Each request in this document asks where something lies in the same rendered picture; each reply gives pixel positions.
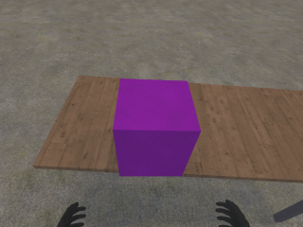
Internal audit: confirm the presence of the right robot hand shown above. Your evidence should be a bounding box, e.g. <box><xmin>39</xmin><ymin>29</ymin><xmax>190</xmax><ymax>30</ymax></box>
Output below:
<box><xmin>215</xmin><ymin>200</ymin><xmax>250</xmax><ymax>227</ymax></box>

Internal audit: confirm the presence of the carton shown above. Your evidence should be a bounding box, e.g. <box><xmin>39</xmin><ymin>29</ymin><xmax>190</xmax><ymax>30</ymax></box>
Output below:
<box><xmin>113</xmin><ymin>79</ymin><xmax>201</xmax><ymax>177</ymax></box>

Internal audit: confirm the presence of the table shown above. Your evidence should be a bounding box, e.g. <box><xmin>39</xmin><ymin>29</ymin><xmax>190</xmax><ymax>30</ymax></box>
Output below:
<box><xmin>33</xmin><ymin>75</ymin><xmax>303</xmax><ymax>222</ymax></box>

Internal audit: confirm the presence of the left robot hand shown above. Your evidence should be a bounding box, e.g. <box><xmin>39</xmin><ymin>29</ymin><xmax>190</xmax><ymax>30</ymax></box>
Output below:
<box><xmin>57</xmin><ymin>202</ymin><xmax>86</xmax><ymax>227</ymax></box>

